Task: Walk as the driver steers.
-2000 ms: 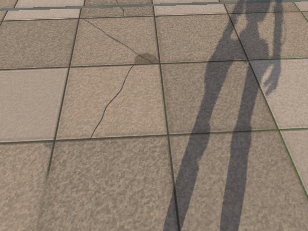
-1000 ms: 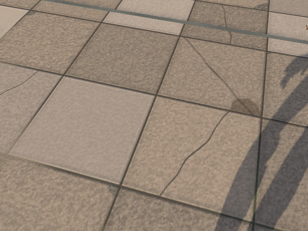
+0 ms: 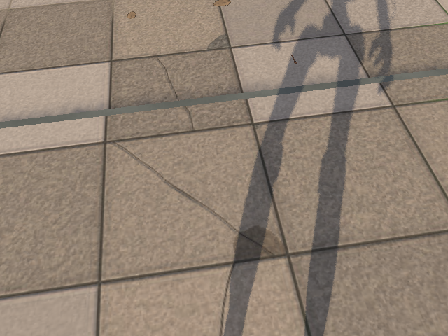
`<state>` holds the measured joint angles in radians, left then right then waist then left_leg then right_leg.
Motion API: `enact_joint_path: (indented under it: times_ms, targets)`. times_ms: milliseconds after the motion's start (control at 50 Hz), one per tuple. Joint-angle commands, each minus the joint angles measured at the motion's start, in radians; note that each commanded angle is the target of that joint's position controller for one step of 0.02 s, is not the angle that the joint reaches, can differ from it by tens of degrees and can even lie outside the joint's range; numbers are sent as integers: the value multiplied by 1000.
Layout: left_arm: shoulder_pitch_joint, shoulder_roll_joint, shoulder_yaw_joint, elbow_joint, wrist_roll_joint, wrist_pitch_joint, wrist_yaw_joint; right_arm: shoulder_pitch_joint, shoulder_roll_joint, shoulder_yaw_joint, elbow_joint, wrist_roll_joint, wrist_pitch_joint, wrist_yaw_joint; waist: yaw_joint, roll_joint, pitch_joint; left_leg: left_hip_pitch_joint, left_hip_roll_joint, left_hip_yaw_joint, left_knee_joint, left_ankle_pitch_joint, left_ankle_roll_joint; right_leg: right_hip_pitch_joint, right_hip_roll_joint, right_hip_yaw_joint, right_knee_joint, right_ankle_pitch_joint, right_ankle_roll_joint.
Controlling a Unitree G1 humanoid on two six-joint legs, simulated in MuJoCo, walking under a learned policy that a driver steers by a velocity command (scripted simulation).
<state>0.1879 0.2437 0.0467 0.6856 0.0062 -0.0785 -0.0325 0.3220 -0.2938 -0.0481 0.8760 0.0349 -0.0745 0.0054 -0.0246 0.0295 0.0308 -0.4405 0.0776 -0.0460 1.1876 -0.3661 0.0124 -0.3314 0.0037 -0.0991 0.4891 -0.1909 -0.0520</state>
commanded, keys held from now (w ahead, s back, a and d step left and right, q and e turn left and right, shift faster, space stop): w+q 0.74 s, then w+e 0.26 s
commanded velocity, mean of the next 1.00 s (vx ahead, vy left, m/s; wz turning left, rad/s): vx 0.50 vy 0.00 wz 0.39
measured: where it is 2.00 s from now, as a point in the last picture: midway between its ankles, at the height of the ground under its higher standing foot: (160, 217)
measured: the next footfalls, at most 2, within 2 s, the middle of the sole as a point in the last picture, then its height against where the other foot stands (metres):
left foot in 0.42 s outside the picture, level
right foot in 0.90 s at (205, 267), level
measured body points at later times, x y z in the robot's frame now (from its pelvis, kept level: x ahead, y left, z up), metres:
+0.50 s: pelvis +0.26 +0.08 -0.02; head +0.30 +0.10 +0.43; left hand +0.26 +0.37 -0.14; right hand +0.48 -0.14 -0.11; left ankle +0.31 +0.17 -0.74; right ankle +0.13 -0.10 -0.63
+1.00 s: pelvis +0.55 +0.13 -0.01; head +0.57 +0.13 +0.44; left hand +0.59 +0.44 -0.10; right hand +0.73 -0.09 -0.13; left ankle +0.36 +0.18 -0.66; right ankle +0.65 +0.08 -0.74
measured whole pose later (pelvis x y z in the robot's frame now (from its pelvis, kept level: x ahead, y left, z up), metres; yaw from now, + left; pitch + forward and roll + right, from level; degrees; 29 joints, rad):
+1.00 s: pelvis +0.55 +0.13 -0.01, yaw +25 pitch +2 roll -1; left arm 0.15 0.28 0.06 0.73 -0.01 -0.11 -0.04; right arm 0.32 -0.29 -0.05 0.75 0.01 -0.06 -0.01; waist -0.02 0.02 0.01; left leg -0.28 -0.06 -0.10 1.08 -0.45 0.04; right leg -0.41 0.07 0.00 0.53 -0.16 -0.07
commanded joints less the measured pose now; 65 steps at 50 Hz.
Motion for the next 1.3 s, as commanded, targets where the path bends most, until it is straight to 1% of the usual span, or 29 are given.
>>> enact_joint_path:
  times_ms: [20, 100, 160, 300, 360, 380, 400, 420, 440, 460, 480, 500, 520, 540, 600, 700, 800, 860, 900, 920, 940, 960, 980, 1000, 1020, 1040, 1100, 1200, 1300]
  targets:
    - [35, 89, 37, -14, 4, -39, 0, 43, -52, -24, -55, 0, 19, -6, 5, -115, -84, -148, 69, -53, 11, 112, -4, 184, -270, 222, -308, 224, -167]
    - [54, 109, 50, 40, 13, -49, 20, -38, -35, -28, -89, -6, 37, -10, 6, -90, -6, -255, 65, -88, -106, 257, -17, 186, -262, 87, -356, 276, -151]
    - [66, 132, 56, 62, 10, -42, 33, -114, -22, -22, -115, -11, 30, 7, 27, -84, 21, -266, 52, -60, -282, 396, -11, 219, -248, 5, -368, 268, -128]
    - [148, 187, 75, 120, -18, -4, 47, -316, -10, -9, -224, -13, 26, 52, 97, -66, 84, -313, 30, 65, -506, 330, 45, 409, -308, -84, -305, 347, -100]
    - [119, 229, 83, 117, -27, 17, 54, -259, -49, -30, -244, -11, 33, 60, 37, -116, 4, -147, -59, 155, -521, 185, 99, 446, -305, -125, -126, 781, -65]
    - [103, 241, 85, 113, -31, 25, 57, -159, -82, -50, -226, -8, 35, 58, -23, -124, -55, -14, -106, 181, -534, 156, 125, 430, -290, -140, 22, 908, -50]
    - [87, 237, 80, 108, -37, 29, 59, 1, -139, -83, -187, -7, 37, 46, -111, -101, -140, 230, -153, 177, -609, 219, 164, 336, -248, -162, 242, 873, -16]
    - [107, 185, 60, 86, -11, 19, 61, 132, -240, -118, -161, -8, 48, 22, -149, 42, -223, 525, -6, -75, -643, 246, 226, 68, -193, -160, 569, 464, 36]
    - [174, 53, 18, 27, 2, -16, 48, 63, -323, -123, -194, -8, 35, 21, -19, 265, -329, 814, 239, -694, -804, 93, 441, -357, 43, -2, 931, -374, 97]
    - [66, 147, 32, 13, -33, -60, 31, 97, -230, -96, -206, -18, 23, 29, -101, 115, -394, 834, 262, -777, -914, 31, 422, -461, 10, 206, 976, -363, 68]
    - [-7, 166, 36, -11, -62, -74, 25, 71, -172, -81, -199, -24, 11, 30, -94, 74, -258, 735, 230, -616, -905, 94, 370, -508, -34, 198, 931, -285, 40]
    - [-9, 150, 32, -6, -44, -78, 33, 4, -139, -70, -206, -18, 5, 32, -37, -25, -162, 570, 180, -482, -897, 211, 326, -463, -83, 194, 823, -207, 32]
    - [-8, 162, 41, 8, -14, -71, 41, -59, -97, -58, -220, -17, 3, 28, -1, -26, -126, 450, 139, -385, -902, 309, 298, -391, -115, 190, 733, -168, 37]
    - [13, 165, 46, 12, -5, -57, 39, -92, -86, -52, -240, -28, 4, 23, 29, -7, -105, 364, 113, -342, -925, 369, 292, -327, -130, 193, 696, -138, 44]
    - [13, 131, 41, 4, 9, -26, 39, -82, -120, -60, -242, -25, -2, 8, 48, -10, -82, 248, 82, -268, -960, 496, 299, -282, -117, 163, 572, -74, 88]
    - [-175, 87, 19, -45, 5, -24, 33, -15, -142, -67, -221, -14, 9, -16, -19, 44, -39, 190, 7, -192, -945, 389, 228, -243, -49, 145, 198, 219, 118]
    - [-246, 112, 20, -61, -10, -46, 2, 55, -126, -59, -183, -14, 14, -19, -62, 75, -35, 305, 72, -250, -883, 301, 205, -211, -33, 148, 40, 285, 82]
    - [-221, 137, 28, -64, -13, -53, -6, 56, -137, -61, -169, -23, 19, -18, -43, 107, -18, 409, 125, -276, -831, 435, 185, -208, -29, 123, 12, 148, 20]
    - [-55, 181, 53, -17, -6, -56, -1, 28, -121, -53, -176, -26, 23, -19, 42, 87, -112, 421, 59, -195, -632, 739, 145, 19, 4, 90, -29, 154, -45]
    - [105, 226, 63, 6, 2, -57, -1, 25, -95, -38, -196, -41, 24, -23, 105, 1, -255, 300, 3, -135, -372, 622, 111, 277, -124, 261, -3, 217, -118]
    - [205, 308, 88, 34, 6, -48, -7, 151, -45, -23, -203, -26, 9, -21, 72, -290, -357, -89, -156, -40, -3, 138, 15, 620, -319, 701, -80, 43, -294]
    - [212, 234, 68, 42, -31, -44, -17, 129, -83, -20, -207, -30, -6, -17, 86, -292, -326, -268, -146, -101, 86, -177, 13, 661, -342, 911, -202, -187, -299]
    - [153, 179, 52, 29, -37, -36, -12, 10, -133, -33, -226, -14, -16, -9, 99, -188, -173, -346, -89, -107, 121, -102, 20, 547, -320, 797, -212, -244, -251]
    - [108, 169, 46, 11, -22, -26, -8, -70, -125, -28, -243, -20, -26, -8, 94, -87, -103, -332, -57, -80, 85, -31, 24, 424, -278, 688, -224, -172, -224]
    - [83, 155, 40, 7, -16, -19, -6, -112, -115, -30, -256, -39, -34, -7, 75, -39, -44, -316, -32, -66, 6, 15, 20, 324, -240, 615, -242, -68, -216]
    - [73, 145, 34, 1, -10, -19, -2, -107, -106, -33, -261, -50, -37, -7, 48, -56, -45, -263, -9, -64, -61, 53, 13, 273, -207, 566, -256, 25, -206]
    - [84, 152, 35, 7, -18, -16, 11, -95, -69, -26, -264, -55, -30, -11, 25, -112, -64, -202, -11, -28, -199, 72, -27, 207, -161, 477, -277, 186, -217]
    - [151, 196, 51, 36, -31, 2, 38, -263, -29, -8, -297, -46, -31, -10, 76, -111, -37, -129, -54, -15, -514, 330, -68, 125, -111, 395, -270, 220, -177]
    - [224, 188, 50, 58, -39, 26, 49, -377, -50, -16, -323, -28, -50, 10, 107, -122, -33, -38, -103, -33, -680, 381, -59, 167, -125, 475, -192, 148, -150]
Velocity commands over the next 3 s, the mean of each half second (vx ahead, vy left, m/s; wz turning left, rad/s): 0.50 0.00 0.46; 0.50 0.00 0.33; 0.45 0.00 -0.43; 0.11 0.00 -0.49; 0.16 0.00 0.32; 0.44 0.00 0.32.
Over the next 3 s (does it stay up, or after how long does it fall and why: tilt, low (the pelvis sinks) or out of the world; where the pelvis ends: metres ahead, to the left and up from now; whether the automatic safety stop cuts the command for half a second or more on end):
stays up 1.17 0.27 0.01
